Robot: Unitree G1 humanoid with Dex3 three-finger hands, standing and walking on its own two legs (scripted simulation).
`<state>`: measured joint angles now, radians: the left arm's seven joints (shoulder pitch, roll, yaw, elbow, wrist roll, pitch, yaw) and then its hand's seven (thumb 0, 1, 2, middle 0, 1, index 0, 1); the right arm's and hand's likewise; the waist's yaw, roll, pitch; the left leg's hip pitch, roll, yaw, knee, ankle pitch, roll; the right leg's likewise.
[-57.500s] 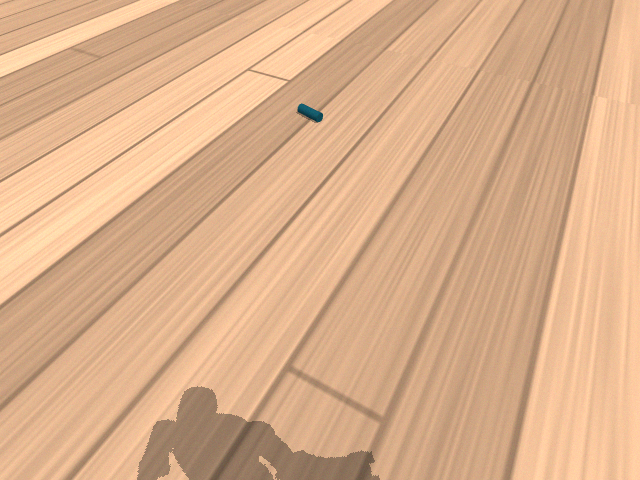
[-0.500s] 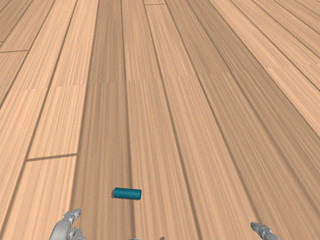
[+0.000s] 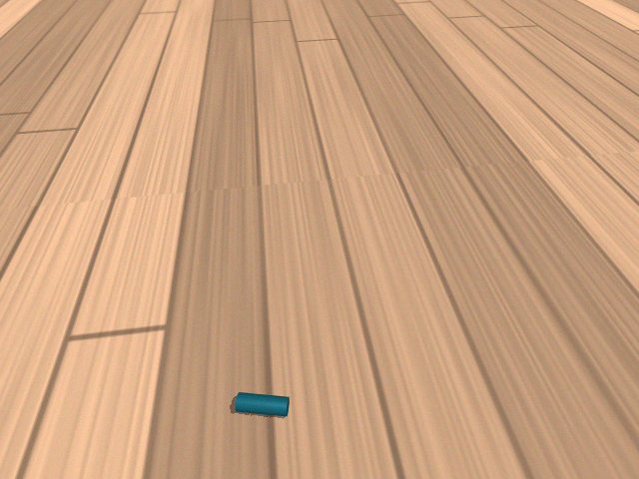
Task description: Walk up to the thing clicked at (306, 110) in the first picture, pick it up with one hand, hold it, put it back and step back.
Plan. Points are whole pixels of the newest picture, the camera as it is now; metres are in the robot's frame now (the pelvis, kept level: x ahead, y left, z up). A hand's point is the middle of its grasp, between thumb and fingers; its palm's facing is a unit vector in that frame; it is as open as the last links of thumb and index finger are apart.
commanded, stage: stand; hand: left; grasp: from above
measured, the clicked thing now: (262, 404) +0.48 +0.22 -0.75
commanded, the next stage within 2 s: step back in 1.82 s
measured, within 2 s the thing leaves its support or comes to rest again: neither
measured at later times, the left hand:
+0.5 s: hand out of the picture +0.05 +0.24 -0.16, palm faces +0.01 -0.94 -0.34, open 7.4 cm
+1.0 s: hand out of the picture +0.10 +0.24 -0.15, palm faces +0.01 -0.94 -0.34, open 7.4 cm
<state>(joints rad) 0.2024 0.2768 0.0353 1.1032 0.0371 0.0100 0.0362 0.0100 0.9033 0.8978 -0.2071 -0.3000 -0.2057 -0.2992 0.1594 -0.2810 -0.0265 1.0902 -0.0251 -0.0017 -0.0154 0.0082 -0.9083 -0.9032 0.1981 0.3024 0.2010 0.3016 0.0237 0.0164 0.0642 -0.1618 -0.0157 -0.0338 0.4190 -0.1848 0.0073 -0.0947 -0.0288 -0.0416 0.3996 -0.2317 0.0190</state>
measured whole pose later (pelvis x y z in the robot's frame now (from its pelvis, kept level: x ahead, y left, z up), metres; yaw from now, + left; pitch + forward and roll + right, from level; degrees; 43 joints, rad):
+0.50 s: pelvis +0.00 +0.00 +0.00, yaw +0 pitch -3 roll +0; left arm 0.14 0.31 0.03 1.16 0.03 0.00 0.02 0.01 0.90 0.90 -0.21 -0.30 -0.21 -0.30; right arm 0.14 -0.31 -0.01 1.14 -0.02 -0.01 -0.01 0.01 -0.91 -0.90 0.20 0.30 0.20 0.30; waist 0.01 0.01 0.07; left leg -0.15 -0.01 -0.03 0.36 -0.15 0.00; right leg -0.08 -0.02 -0.04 0.34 -0.20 0.02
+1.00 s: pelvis +0.02 -0.01 +0.01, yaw +0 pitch -2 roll +0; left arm 0.09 0.31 0.03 1.15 0.02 0.00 0.02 0.01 0.90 0.90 -0.21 -0.30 -0.21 -0.30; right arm 0.09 -0.33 -0.01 1.15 -0.02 -0.02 -0.01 0.01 -0.91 -0.90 0.20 0.30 0.20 0.30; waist 0.01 0.01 0.06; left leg -0.12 -0.01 -0.03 0.33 -0.17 0.00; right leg -0.06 -0.02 -0.04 0.31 -0.21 0.01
